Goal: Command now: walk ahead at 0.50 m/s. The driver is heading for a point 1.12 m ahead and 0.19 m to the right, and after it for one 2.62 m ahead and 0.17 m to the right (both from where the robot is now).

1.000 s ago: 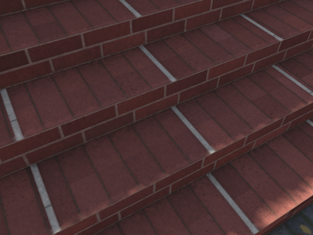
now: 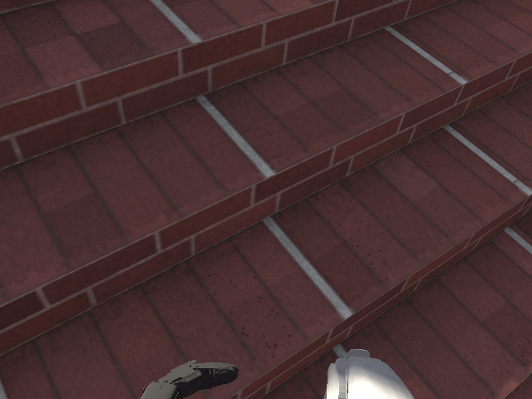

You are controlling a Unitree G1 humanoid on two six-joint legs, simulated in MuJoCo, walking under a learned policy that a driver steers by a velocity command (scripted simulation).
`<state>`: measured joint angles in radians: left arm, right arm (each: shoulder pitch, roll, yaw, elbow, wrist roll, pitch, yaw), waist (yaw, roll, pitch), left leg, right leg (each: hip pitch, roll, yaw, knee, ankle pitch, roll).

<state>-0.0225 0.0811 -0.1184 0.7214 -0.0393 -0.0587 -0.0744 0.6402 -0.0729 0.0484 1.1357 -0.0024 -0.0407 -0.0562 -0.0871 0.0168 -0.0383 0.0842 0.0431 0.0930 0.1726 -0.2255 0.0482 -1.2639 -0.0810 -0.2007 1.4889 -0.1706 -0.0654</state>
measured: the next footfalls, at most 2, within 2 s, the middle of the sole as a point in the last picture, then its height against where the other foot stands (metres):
right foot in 0.06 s outside the picture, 0.15 m higher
left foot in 0.52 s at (168, 375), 0.15 m higher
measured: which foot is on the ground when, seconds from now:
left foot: down 0.00-0.08, up 0.10-0.50, down 0.52-1.00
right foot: up 0.00-0.04, down 0.06-0.60, up 0.62-1.00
